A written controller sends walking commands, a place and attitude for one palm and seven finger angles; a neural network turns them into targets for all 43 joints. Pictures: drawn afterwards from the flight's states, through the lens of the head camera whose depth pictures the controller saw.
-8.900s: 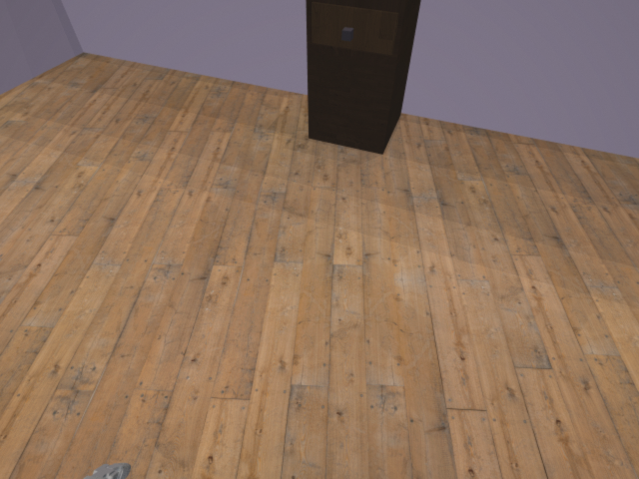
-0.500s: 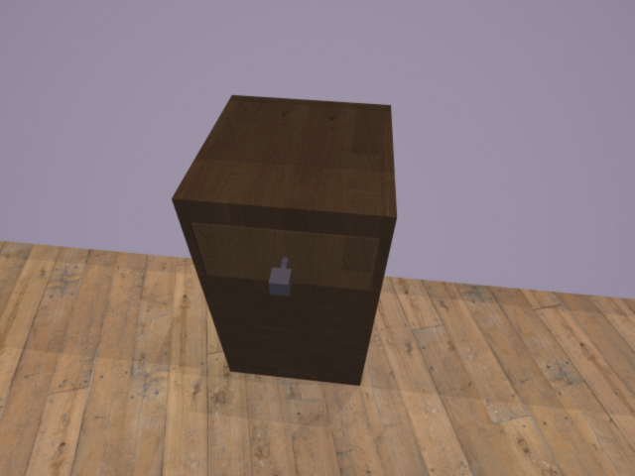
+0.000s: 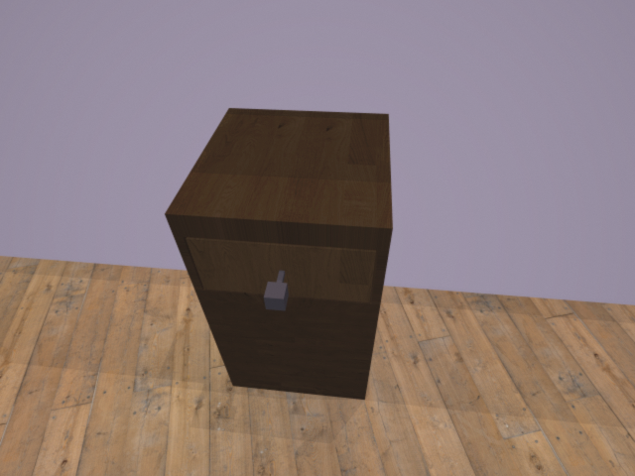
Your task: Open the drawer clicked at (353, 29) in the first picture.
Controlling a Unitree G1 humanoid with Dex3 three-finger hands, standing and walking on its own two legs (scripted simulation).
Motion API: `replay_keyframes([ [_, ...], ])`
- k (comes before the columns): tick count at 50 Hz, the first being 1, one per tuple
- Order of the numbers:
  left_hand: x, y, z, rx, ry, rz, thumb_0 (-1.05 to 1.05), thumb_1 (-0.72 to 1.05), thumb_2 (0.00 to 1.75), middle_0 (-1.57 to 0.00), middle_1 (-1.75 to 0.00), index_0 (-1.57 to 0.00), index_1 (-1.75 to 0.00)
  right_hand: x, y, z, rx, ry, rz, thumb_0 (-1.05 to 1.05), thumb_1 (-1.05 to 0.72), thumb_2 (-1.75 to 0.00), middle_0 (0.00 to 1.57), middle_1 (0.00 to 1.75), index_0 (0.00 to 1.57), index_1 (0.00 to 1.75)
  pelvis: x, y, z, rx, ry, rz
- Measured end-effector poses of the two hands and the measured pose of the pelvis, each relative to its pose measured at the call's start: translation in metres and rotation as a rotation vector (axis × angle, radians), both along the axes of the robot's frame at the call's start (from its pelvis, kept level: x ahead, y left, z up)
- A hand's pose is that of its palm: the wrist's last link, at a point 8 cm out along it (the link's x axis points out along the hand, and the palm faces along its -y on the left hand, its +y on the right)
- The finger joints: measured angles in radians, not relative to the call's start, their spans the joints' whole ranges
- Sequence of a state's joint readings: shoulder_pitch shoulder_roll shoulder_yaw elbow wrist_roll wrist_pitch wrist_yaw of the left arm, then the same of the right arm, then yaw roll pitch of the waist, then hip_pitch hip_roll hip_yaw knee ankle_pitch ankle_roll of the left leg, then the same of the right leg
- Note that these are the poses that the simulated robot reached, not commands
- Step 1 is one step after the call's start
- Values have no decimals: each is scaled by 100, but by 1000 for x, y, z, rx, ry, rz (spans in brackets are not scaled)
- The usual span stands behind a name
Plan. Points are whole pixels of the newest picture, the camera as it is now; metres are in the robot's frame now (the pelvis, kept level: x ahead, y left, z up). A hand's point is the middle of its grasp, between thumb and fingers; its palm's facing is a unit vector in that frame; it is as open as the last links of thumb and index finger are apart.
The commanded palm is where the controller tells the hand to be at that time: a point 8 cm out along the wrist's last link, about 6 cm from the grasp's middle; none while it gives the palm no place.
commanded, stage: come to a stop and stand still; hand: left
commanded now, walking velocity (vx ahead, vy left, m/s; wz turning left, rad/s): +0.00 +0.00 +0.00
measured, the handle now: (278, 288) +0.52 +0.11 -0.16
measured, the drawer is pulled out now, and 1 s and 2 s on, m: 0.00 0.00 0.00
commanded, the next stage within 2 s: look again from close up in 0.54 s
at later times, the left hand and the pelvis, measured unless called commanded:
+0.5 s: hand out of the picture -0.02 +0.15 -0.17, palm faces +0.06 -0.98 -0.16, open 7.3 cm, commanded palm none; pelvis +0.00 -0.01 +0.01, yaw +1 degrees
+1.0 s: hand out of the picture -0.03 +0.14 -0.17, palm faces +0.08 -0.99 -0.15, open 7.4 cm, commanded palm none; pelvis +0.00 -0.01 +0.01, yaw +1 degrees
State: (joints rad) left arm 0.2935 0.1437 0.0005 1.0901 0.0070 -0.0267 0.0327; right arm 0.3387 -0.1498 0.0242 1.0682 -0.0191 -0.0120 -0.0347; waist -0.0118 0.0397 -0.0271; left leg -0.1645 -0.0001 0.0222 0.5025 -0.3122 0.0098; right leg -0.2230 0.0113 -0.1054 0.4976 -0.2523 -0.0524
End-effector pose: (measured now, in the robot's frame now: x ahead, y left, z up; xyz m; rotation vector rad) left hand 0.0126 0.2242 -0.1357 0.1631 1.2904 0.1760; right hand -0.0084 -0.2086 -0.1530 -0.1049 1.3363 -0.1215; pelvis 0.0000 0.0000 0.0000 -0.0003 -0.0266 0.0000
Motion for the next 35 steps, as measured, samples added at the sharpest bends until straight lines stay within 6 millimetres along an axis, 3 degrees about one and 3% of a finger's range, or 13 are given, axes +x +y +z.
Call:
replay_keyframes([
  [8,2,-1,4,5,1,4,1,93,90,-19,-30,-20,-30,-2,-1,2,12,27,15,1,-92,-90,20,29,19,30,1,-3,3,6,-5,5],
  [25,-42,-29,-3,-63,111,44,1,92,90,-19,-30,-20,-30,-21,-2,5,11,97,19,0,-91,-90,20,29,19,30,-4,-8,5,6,-9,10],
  [35,-51,-39,-5,-85,125,56,1,91,90,-19,-30,-20,-30,-27,4,6,21,109,14,0,-91,-90,20,29,19,30,-5,-9,5,5,-3,12],
])
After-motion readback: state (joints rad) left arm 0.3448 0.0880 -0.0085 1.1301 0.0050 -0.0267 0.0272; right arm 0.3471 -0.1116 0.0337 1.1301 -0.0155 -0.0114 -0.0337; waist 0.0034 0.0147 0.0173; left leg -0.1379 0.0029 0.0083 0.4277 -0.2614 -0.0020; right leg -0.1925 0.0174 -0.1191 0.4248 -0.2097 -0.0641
